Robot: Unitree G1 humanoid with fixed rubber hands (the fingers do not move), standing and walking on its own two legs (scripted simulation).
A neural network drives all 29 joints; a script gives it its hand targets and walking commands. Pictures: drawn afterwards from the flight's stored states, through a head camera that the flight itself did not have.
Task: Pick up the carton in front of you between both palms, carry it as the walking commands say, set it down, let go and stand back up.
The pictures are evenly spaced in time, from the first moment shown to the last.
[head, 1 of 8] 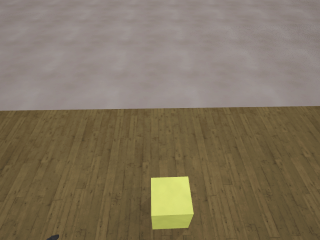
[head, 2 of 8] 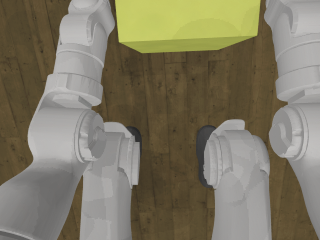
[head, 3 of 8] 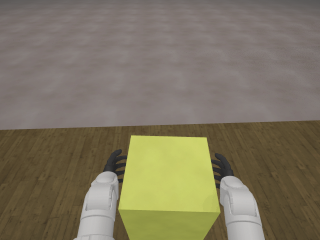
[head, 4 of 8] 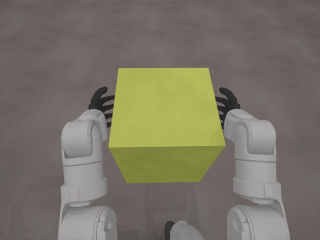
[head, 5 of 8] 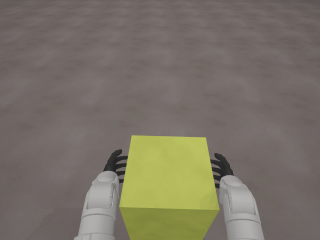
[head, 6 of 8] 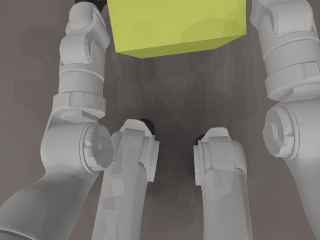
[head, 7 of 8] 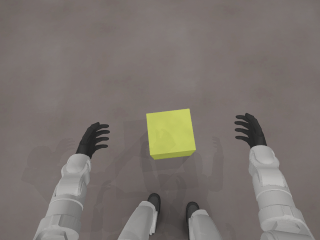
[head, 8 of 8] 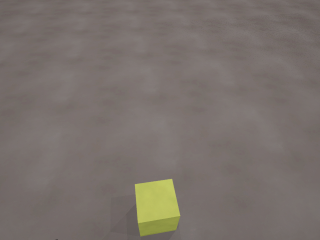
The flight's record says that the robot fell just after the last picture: no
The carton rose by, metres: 0.67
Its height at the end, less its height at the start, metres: -0.13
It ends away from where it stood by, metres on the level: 2.39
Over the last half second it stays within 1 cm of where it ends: yes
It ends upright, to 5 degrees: yes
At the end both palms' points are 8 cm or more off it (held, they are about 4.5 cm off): yes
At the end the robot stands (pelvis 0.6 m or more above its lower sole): yes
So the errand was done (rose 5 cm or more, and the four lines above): yes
